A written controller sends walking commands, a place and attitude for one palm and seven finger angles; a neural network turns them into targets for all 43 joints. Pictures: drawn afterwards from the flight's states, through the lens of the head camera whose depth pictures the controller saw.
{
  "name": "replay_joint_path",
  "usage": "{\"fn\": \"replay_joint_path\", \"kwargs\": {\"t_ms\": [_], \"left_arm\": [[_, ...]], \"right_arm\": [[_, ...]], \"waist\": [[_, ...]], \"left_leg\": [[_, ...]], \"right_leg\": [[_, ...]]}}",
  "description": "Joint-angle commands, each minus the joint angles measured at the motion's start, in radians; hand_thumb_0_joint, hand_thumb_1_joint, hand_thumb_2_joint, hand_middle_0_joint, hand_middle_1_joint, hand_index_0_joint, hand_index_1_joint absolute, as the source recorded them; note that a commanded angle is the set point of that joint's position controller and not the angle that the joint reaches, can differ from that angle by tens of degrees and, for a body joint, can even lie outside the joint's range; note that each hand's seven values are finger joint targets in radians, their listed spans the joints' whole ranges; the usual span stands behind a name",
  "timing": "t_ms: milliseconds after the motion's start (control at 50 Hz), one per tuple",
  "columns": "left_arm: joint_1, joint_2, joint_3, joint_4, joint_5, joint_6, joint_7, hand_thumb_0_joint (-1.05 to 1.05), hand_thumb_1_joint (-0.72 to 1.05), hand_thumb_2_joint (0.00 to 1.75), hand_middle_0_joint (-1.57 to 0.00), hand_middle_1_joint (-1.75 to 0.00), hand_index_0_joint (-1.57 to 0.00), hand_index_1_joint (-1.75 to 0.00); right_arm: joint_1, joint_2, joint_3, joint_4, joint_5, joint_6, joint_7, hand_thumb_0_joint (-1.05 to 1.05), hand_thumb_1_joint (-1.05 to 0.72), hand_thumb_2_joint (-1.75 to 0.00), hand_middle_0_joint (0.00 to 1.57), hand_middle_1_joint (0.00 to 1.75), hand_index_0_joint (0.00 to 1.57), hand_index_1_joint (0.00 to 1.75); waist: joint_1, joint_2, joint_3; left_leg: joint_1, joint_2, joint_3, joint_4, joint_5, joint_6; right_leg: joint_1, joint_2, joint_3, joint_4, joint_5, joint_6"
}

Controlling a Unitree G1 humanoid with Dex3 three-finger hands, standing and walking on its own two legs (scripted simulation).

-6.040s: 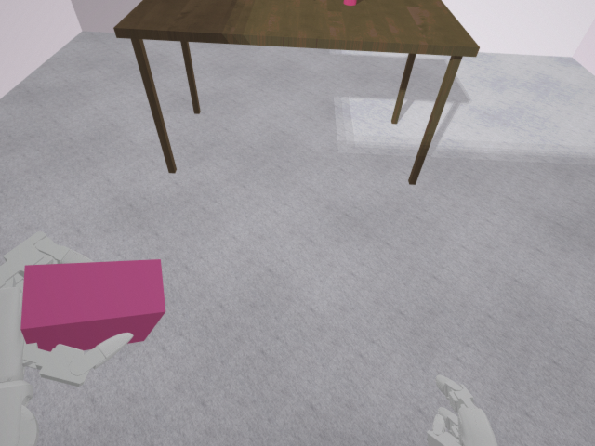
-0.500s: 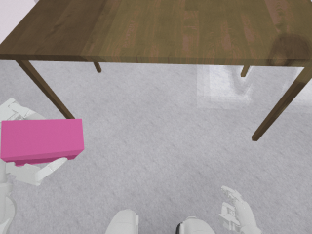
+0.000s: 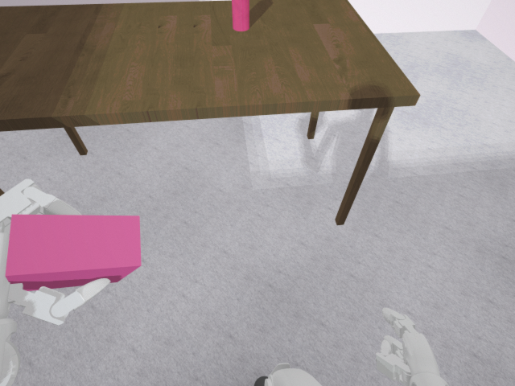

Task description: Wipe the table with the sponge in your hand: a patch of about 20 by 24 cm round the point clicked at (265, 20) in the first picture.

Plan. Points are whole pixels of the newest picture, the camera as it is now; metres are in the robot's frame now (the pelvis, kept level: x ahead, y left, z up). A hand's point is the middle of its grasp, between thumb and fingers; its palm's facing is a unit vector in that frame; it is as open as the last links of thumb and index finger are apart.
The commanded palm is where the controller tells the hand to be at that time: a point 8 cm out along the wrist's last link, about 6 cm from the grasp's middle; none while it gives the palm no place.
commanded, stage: turn to face it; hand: left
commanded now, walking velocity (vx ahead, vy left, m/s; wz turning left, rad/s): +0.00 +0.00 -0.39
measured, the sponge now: (92, 254) +0.23 +0.21 +0.15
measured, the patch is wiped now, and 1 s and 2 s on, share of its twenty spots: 0.00 0.00 0.00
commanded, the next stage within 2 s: take the last steps up to it in 0.26 s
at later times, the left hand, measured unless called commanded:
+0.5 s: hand (176, 262) +0.21 +0.10 +0.19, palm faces +0.10 -0.80 -0.59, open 10.0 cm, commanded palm +0.16 +0.18 +0.19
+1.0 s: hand (187, 257) +0.22 +0.10 +0.18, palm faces +0.20 -0.83 -0.51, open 10.0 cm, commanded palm +0.17 +0.16 +0.19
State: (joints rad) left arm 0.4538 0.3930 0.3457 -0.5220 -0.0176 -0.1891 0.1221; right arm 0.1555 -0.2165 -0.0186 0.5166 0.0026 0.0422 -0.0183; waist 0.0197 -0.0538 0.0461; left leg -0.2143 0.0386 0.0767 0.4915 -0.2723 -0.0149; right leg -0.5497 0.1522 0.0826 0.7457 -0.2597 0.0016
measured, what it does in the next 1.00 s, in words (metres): steps on the spot: right foot, then left foot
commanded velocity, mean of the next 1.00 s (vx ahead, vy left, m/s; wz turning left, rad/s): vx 0.20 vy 0.10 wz -0.04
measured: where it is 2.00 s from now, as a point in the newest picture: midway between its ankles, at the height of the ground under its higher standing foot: outside the picture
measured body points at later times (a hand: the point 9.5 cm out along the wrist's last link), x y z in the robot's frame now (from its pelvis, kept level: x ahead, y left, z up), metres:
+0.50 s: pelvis -0.05 -0.07 +0.00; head +0.01 -0.08 +0.45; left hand +0.20 +0.15 +0.22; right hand +0.04 -0.36 -0.09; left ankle -0.05 +0.06 -0.71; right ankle +0.01 -0.15 -0.73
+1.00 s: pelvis -0.03 -0.09 +0.01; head +0.01 -0.12 +0.46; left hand +0.21 +0.14 +0.20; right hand +0.10 -0.34 -0.10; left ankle -0.01 +0.06 -0.65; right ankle -0.04 -0.18 -0.73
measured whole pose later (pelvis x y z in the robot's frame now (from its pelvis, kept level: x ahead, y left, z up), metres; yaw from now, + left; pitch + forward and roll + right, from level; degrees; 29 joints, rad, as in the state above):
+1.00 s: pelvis -0.03 -0.09 +0.01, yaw -8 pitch +1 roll +2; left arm 0.49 0.36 0.34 -0.45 0.00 -0.27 0.12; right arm 0.16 -0.19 0.00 0.65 0.00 -0.04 -0.03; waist -0.02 0.02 0.07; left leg -0.52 0.06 0.05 1.07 -0.31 -0.02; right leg -0.24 -0.07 -0.15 0.49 -0.26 -0.04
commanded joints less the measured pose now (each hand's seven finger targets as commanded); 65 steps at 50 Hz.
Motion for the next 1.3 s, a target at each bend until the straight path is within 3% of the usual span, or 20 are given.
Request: {"fn": "replay_joint_path", "kwargs": {"t_ms": [0, 140, 160, 180, 200, 280, 360, 500, 560, 640, 740, 760, 800, 840, 880, 940, 1160, 1200, 1220, 1280], "left_arm": [[0.001, 0.152, 0.153, -0.205, -0.015, -0.066, 0.011, 0.00, 0.10, 1.30, -1.20, -1.60, -1.20, -1.60], [-0.228, 0.106, 0.050, -0.140, 0.006, -0.046, 0.032, 0.00, 0.10, 1.30, -1.20, -1.60, -1.20, -1.60], [-0.258, 0.138, 0.071, -0.142, 0.010, -0.051, 0.035, 0.00, 0.10, 1.30, -1.20, -1.60, -1.20, -1.60], [-0.234, 0.201, 0.124, -0.130, 0.012, -0.058, 0.044, 0.00, 0.10, 1.30, -1.20, -1.60, -1.20, -1.60], [-0.219, 0.240, 0.184, -0.138, 0.003, -0.064, 0.054, 0.00, 0.10, 1.30, -1.20, -1.60, -1.20, -1.60], [0.094, 0.231, 0.252, -0.263, -0.034, -0.089, 0.046, 0.00, 0.10, 1.30, -1.20, -1.60, -1.20, -1.60], [0.162, 0.240, 0.298, -0.338, -0.036, -0.115, 0.061, 0.00, 0.10, 1.30, -1.20, -1.60, -1.20, -1.60], [0.183, 0.180, 0.234, -0.205, -0.022, -0.095, 0.070, 0.00, 0.10, 1.30, -1.20, -1.60, -1.20, -1.60], [0.102, 0.148, 0.183, -0.188, -0.007, -0.113, 0.059, 0.00, 0.10, 1.30, -1.20, -1.60, -1.20, -1.60], [-0.084, 0.097, 0.068, -0.164, 0.025, -0.099, 0.031, 0.00, 0.10, 1.30, -1.20, -1.60, -1.20, -1.60], [-0.258, 0.118, 0.025, -0.167, 0.041, -0.087, 0.044, 0.00, 0.10, 1.30, -1.20, -1.60, -1.20, -1.60], [-0.265, 0.130, 0.036, -0.153, 0.043, -0.091, 0.047, 0.00, 0.10, 1.30, -1.20, -1.60, -1.20, -1.60], [-0.243, 0.207, 0.114, -0.112, 0.026, -0.086, 0.051, 0.00, 0.10, 1.30, -1.20, -1.60, -1.20, -1.60], [-0.234, 0.220, 0.148, -0.115, 0.019, -0.100, 0.038, 0.00, 0.10, 1.30, -1.20, -1.60, -1.20, -1.60], [-0.056, 0.200, 0.170, -0.107, -0.002, -0.118, 0.024, 0.00, 0.10, 1.30, -1.20, -1.60, -1.20, -1.60], [0.055, 0.159, 0.185, -0.109, -0.009, -0.139, 0.024, 0.00, 0.10, 1.30, -1.20, -1.60, -1.20, -1.60], [-0.040, 0.146, 0.137, -0.257, 0.002, -0.107, 0.073, 0.00, 0.10, 1.30, -1.20, -1.60, -1.20, -1.60], [-0.054, 0.145, 0.138, -0.297, 0.001, -0.122, 0.074, 0.00, 0.10, 1.30, -1.20, -1.60, -1.20, -1.60], [-0.044, 0.148, 0.136, -0.315, 0.005, -0.131, 0.076, 0.00, 0.10, 1.30, -1.20, -1.60, -1.20, -1.60], [-0.024, 0.179, 0.153, -0.247, 0.006, -0.119, 0.064, 0.00, 0.10, 1.30, -1.20, -1.60, -1.20, -1.60]], "right_arm": [[-0.060, -0.106, -0.048, -0.133, 0.013, -0.079, 0.004, 0.00, -0.90, -0.90, 0.20, 0.30, 0.20, 0.30], [0.009, -0.129, -0.036, -0.080, 0.025, -0.156, -0.002, 0.00, -0.90, -0.90, 0.20, 0.30, 0.20, 0.30], [0.010, -0.112, -0.036, -0.076, 0.028, -0.161, -0.001, 0.00, -0.90, -0.90, 0.20, 0.30, 0.20, 0.30], [-0.021, -0.083, -0.029, -0.090, 0.024, -0.165, -0.005, 0.00, -0.90, -0.90, 0.20, 0.30, 0.20, 0.30], [-0.077, -0.078, -0.020, -0.090, 0.014, -0.166, -0.016, 0.00, -0.90, -0.90, 0.20, 0.30, 0.20, 0.30], [-0.092, -0.051, -0.004, -0.085, 0.010, -0.107, 0.000, 0.00, -0.90, -0.90, 0.20, 0.30, 0.20, 0.30], [-0.087, -0.069, -0.017, -0.095, 0.008, -0.098, -0.001, 0.00, -0.90, -0.90, 0.20, 0.30, 0.20, 0.30], [-0.004, -0.109, -0.038, -0.055, 0.005, -0.116, -0.028, 0.00, -0.90, -0.90, 0.20, 0.30, 0.20, 0.30], [-0.032, -0.135, -0.045, -0.061, 0.002, -0.133, -0.044, 0.00, -0.90, -0.90, 0.20, 0.30, 0.20, 0.30], [-0.020, -0.128, -0.049, -0.023, 0.010, -0.167, -0.035, 0.00, -0.90, -0.90, 0.20, 0.30, 0.20, 0.30], [-0.024, -0.130, -0.031, -0.007, -0.001, -0.194, -0.053, 0.00, -0.90, -0.90, 0.20, 0.30, 0.20, 0.30], [-0.031, -0.113, -0.029, -0.003, -0.003, -0.194, -0.054, 0.00, -0.90, -0.90, 0.20, 0.30, 0.20, 0.30], [-0.062, -0.099, -0.040, -0.017, 0.000, -0.186, -0.047, 0.00, -0.90, -0.90, 0.20, 0.30, 0.20, 0.30], [-0.057, -0.126, -0.060, 0.001, -0.006, -0.167, -0.035, 0.00, -0.90, -0.90, 0.20, 0.30, 0.20, 0.30], [-0.070, -0.087, -0.035, 0.003, -0.003, -0.136, -0.030, 0.00, -0.90, -0.90, 0.20, 0.30, 0.20, 0.30], [-0.059, -0.059, -0.022, -0.008, -0.003, -0.110, -0.016, 0.00, -0.90, -0.90, 0.20, 0.30, 0.20, 0.30], [-0.021, -0.083, -0.059, -0.062, -0.005, -0.152, -0.040, 0.00, -0.90, -0.90, 0.20, 0.30, 0.20, 0.30], [-0.008, -0.119, -0.076, -0.064, -0.001, -0.157, -0.048, 0.00, -0.90, -0.90, 0.20, 0.30, 0.20, 0.30], [-0.002, -0.120, -0.081, -0.071, 0.005, -0.159, -0.043, 0.00, -0.90, -0.90, 0.20, 0.30, 0.20, 0.30], [-0.022, -0.100, -0.063, -0.040, 0.009, -0.172, -0.034, 0.00, -0.90, -0.90, 0.20, 0.30, 0.20, 0.30]], "waist": [[0.020, 0.314, -0.050], [-0.014, 0.199, -0.056], [-0.021, 0.053, -0.098], [-0.014, -0.203, -0.129], [0.010, -0.271, -0.142], [0.002, -0.005, -0.238], [-0.010, -0.050, -0.319], [-0.037, 0.012, -0.233], [-0.034, 0.368, -0.089], [-0.024, 0.297, 0.000], [-0.020, 0.254, 0.007], [-0.014, 0.164, -0.018], [0.002, -0.255, -0.028], [-0.022, -0.127, -0.013], [-0.014, 0.004, 0.012], [-0.024, -0.036, -0.113], [-0.020, -0.090, -0.203], [-0.047, 0.219, -0.257], [-0.032, 0.372, -0.261], [-0.032, 0.307, -0.153]], "left_leg": [[-0.120, 0.356, -0.063, -0.203, -0.011, 0.174], [-0.073, 0.241, 0.055, 0.141, 0.181, 0.025], [-0.093, 0.181, 0.075, 0.309, 0.081, -0.004], [-0.291, 0.048, 0.069, 0.513, -0.261, -0.043], [-0.314, 0.035, -0.030, 0.670, -0.365, -0.044], [-0.309, 0.039, -0.101, 0.672, -0.208, -0.045], [-0.214, 0.017, -0.047, 0.399, -0.203, -0.033], [0.042, -0.003, -0.009, -0.094, -0.157, 0.044], [0.067, 0.319, -0.423, -0.295, -0.270, 0.220], [-0.095, 0.210, -0.170, -0.244, -0.235, 0.192], [-0.174, 0.150, -0.124, -0.095, -0.164, 0.134], [-0.230, 0.118, -0.094, 0.040, -0.175, 0.112], [-0.474, -0.032, -0.024, 0.572, -0.271, 0.029], [-0.445, 0.027, -0.141, 0.726, -0.145, 0.002], [-0.439, 0.058, -0.122, 0.725, -0.045, -0.005], [-0.420, 0.066, -0.059, 0.550, -0.019, -0.015], [-0.001, -0.024, 0.131, -0.052, 0.075, 0.022], [0.280, 0.138, -0.080, -0.108, 0.218, 0.107], [0.401, 0.320, -0.324, -0.106, 0.496, 0.213], [0.228, 0.342, -0.325, -0.163, 0.286, 0.278]], "right_leg": [[-0.015, -0.148, -0.030, 0.493, -0.163, 0.045], [0.353, -0.129, -0.213, -0.248, 0.067, 0.051], [0.398, -0.235, -0.090, -0.326, 0.220, 0.006], [0.495, -0.422, 0.228, -0.354, 0.552, -0.104], [0.427, -0.521, 0.313, -0.379, 0.649, -0.159], [0.470, -0.432, 0.223, -0.339, 0.430, -0.175], [0.503, -0.405, 0.161, -0.352, 0.407, -0.171], [0.325, -0.338, 0.145, -0.392, -0.203, -0.098], [0.038, -0.127, -0.148, 0.065, -0.269, 0.002], [0.093, -0.178, -0.189, 0.158, -0.163, 0.023], [0.375, -0.181, -0.248, -0.243, -0.125, 0.022], [0.463, -0.247, -0.156, -0.330, -0.118, -0.005], [0.515, -0.627, 0.459, -0.563, -0.221, -0.178], [0.367, -0.625, 0.430, -0.615, -0.410, -0.176], [0.336, -0.556, 0.229, -0.563, -0.147, -0.173], [0.487, -0.491, -0.006, -0.478, 0.184, -0.141], [0.495, -0.423, -0.088, -0.242, 0.338, -0.080], [0.238, -0.299, -0.192, 0.110, 0.169, -0.003], [0.014, -0.222, -0.211, 0.306, -0.313, 0.023], [-0.102, -0.276, -0.123, 0.474, -0.324, 0.012]]}}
